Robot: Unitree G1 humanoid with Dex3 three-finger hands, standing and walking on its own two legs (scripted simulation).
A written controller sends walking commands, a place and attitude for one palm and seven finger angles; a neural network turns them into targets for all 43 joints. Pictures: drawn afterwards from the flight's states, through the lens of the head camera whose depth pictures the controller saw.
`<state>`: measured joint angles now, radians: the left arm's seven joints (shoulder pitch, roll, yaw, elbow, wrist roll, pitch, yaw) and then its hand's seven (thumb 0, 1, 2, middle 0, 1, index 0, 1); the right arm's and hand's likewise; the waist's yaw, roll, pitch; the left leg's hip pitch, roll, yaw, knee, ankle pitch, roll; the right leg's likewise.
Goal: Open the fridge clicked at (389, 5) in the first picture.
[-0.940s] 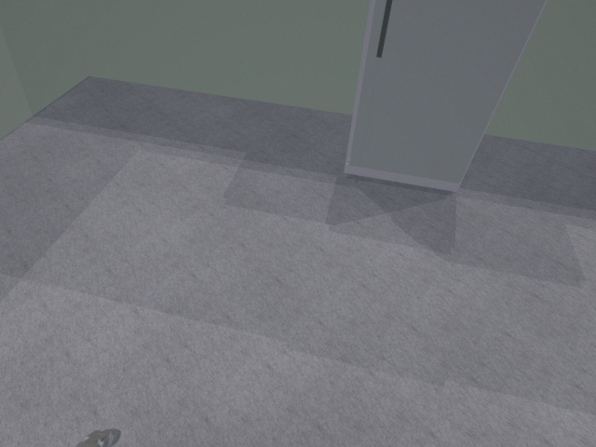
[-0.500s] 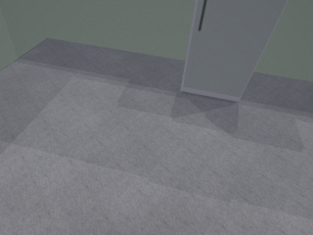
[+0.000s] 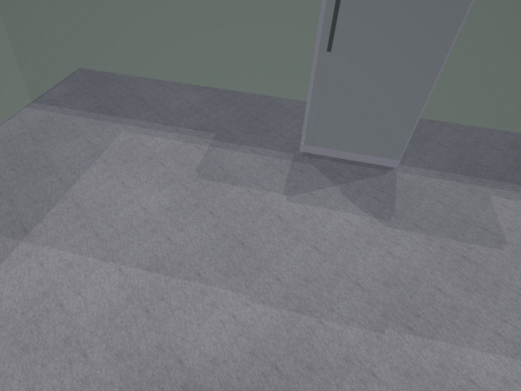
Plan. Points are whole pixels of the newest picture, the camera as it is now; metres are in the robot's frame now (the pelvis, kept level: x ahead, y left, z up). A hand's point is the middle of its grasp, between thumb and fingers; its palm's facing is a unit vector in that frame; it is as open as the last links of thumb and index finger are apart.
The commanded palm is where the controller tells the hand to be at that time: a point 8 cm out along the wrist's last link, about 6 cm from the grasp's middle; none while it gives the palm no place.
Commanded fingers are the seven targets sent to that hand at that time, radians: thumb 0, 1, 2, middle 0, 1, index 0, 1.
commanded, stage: look at it before walking up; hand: left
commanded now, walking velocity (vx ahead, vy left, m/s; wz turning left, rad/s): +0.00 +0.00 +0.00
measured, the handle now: out of the picture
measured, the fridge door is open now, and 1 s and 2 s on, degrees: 0 0 0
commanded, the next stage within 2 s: walk to a spot facing it in 0.50 s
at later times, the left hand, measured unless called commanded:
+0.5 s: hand out of the picture +0.07 +0.24 -0.16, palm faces -0.03 -0.94 -0.33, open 7.4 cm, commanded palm none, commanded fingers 0.00 0.90 0.90 -0.20 -0.30 -0.20 -0.30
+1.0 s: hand out of the picture +0.10 +0.17 -0.19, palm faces -0.16 -0.97 -0.19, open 7.4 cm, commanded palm none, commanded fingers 0.00 0.90 0.90 -0.20 -0.30 -0.20 -0.30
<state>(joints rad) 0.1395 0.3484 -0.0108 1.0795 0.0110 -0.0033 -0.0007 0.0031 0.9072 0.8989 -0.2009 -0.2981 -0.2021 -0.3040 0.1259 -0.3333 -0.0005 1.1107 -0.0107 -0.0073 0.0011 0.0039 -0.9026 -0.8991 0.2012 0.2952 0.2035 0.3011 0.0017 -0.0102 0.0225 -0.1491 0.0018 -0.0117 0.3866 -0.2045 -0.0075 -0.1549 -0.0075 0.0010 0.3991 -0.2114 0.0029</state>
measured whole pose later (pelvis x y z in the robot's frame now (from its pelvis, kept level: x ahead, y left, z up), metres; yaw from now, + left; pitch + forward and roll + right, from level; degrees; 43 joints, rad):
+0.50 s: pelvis +0.00 -0.01 +0.00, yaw +0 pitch -2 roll +0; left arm 0.15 0.34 -0.01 1.09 0.01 -0.01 0.00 0.00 0.91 0.90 -0.20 -0.30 -0.20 -0.30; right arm 0.11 -0.34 0.00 1.11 -0.01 -0.01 0.00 0.00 -0.90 -0.90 0.20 0.30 0.20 0.30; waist 0.00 -0.01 0.03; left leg -0.14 0.01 -0.01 0.37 -0.20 -0.02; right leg -0.15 0.00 0.00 0.38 -0.21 -0.01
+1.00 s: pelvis +0.08 -0.02 -0.02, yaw -10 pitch +0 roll +1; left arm 0.32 0.22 0.03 1.06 0.02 0.03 -0.04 0.01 0.91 0.90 -0.20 -0.30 -0.20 -0.30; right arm 0.36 -0.20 -0.03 1.09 -0.03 -0.05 -0.01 0.00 -0.90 -0.90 0.20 0.29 0.20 0.30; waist -0.01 -0.02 0.01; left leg -0.06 0.07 0.14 0.48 -0.41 -0.03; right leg -0.41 -0.02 -0.03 0.90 -0.48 -0.02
